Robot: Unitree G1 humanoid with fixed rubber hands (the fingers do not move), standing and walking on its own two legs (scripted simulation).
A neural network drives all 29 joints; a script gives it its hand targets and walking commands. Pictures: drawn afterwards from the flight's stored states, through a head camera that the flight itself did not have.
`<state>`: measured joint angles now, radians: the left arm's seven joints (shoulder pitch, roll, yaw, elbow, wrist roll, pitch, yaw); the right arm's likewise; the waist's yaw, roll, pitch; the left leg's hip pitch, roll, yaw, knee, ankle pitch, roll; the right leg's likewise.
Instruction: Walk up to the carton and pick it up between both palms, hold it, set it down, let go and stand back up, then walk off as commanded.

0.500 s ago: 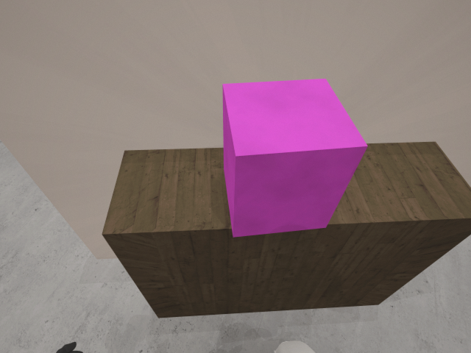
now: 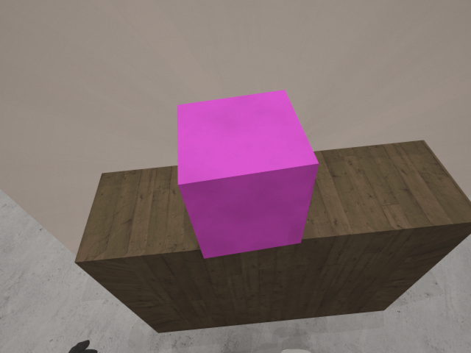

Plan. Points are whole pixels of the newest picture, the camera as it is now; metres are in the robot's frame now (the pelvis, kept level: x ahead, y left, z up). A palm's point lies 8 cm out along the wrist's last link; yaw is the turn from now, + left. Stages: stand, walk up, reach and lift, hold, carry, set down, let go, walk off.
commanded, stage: walk up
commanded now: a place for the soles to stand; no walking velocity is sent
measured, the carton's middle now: (242, 177) +0.43 +0.00 +0.03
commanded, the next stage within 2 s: reach and lift in 1.64 s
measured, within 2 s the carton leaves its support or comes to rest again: neither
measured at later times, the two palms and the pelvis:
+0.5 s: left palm out of the picture +0.10 +0.29 -0.12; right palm out of the picture +0.05 -0.35 -0.07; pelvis +0.00 -0.02 +0.00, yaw +1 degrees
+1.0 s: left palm out of the picture +0.14 +0.28 -0.09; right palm out of the picture +0.07 -0.35 -0.10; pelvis +0.01 -0.03 +0.00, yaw +0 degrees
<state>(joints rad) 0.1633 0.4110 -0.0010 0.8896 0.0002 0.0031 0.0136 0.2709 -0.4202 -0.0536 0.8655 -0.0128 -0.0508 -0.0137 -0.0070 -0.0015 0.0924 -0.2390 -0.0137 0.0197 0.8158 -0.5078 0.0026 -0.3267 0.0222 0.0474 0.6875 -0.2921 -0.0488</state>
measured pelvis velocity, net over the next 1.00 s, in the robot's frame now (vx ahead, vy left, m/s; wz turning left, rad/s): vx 0.01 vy -0.03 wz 0.00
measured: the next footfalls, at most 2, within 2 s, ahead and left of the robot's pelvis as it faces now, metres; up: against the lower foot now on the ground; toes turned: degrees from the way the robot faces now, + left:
left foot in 0.28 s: +0.01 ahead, +0.11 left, +0.00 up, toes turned +5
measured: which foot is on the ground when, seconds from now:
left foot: up 0.00-0.26, down 0.28-1.00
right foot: down 0.00-1.00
